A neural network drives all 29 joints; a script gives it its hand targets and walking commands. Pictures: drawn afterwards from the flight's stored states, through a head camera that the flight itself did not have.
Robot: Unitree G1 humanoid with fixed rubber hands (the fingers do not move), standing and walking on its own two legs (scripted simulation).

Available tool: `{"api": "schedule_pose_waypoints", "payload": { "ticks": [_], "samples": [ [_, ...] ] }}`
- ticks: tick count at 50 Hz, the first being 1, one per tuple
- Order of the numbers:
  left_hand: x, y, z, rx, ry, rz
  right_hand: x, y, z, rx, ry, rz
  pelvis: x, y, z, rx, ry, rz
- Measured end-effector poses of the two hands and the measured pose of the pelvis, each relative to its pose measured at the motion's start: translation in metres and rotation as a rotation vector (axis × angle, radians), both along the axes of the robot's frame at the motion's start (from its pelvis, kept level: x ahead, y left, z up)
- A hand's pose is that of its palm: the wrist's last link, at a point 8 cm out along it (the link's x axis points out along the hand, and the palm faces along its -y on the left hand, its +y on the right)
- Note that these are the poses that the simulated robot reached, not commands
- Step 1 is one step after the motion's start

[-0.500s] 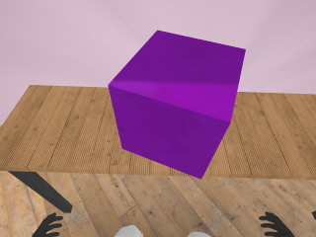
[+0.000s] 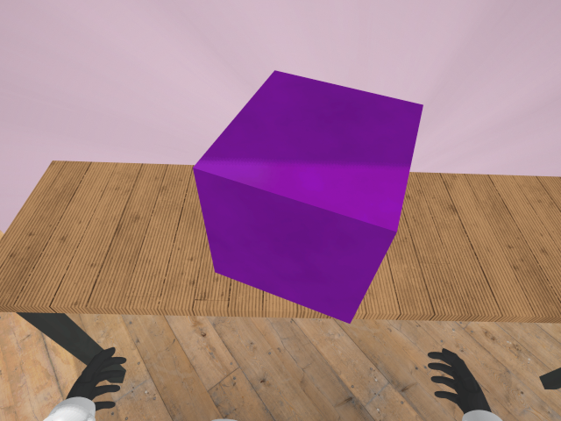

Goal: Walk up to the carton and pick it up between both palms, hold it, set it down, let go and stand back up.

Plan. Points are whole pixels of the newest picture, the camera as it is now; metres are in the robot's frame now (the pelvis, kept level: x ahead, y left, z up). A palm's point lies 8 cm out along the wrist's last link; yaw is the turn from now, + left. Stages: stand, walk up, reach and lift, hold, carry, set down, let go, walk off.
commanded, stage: reach and lift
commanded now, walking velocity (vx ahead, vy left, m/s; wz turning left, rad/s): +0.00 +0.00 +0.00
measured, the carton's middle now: (311, 194) +0.47 -0.04 +0.03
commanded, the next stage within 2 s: none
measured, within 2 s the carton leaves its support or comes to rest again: neither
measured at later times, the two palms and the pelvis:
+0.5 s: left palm (87, 375) +0.19 +0.29 -0.05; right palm (439, 382) +0.18 -0.21 -0.04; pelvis +0.03 +0.01 +0.02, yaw +0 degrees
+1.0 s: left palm (93, 353) +0.21 +0.27 -0.01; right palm (432, 367) +0.19 -0.19 +0.00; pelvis +0.03 +0.01 +0.02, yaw +0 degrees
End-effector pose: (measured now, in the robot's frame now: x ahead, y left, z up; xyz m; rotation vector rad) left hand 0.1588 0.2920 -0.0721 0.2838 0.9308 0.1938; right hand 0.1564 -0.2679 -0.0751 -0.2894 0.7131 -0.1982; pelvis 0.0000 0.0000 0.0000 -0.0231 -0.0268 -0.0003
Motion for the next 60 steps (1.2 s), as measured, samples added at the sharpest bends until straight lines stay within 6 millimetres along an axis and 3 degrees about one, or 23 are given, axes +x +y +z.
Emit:
{"api": "schedule_pose_waypoints", "payload": {
  "ticks": [6,18,29,60],
  "samples": [
    [-0.003,-0.001,0.006,-0.02,-0.04,-0.02,-0.002,0.011,0.01,0.012,-0.031,-0.016,0.003,0.0,0.007,0.002,-0.001,0.0],
    [0.028,-0.005,0.023,-0.062,-0.172,-0.08,0.011,0.052,0.019,0.086,-0.107,-0.062,0.017,0.004,0.014,0.0,-0.008,-0.002],
    [0.031,-0.009,0.03,-0.128,-0.264,-0.119,0.03,0.055,0.04,0.058,-0.225,-0.086,0.029,0.007,0.017,-0.003,0.007,-0.003],
    [0.059,-0.028,0.081,-0.226,-0.559,-0.215,0.038,0.081,0.094,0.088,-0.442,-0.208,0.026,0.009,0.016,-0.004,-0.004,-0.003]
  ]
}}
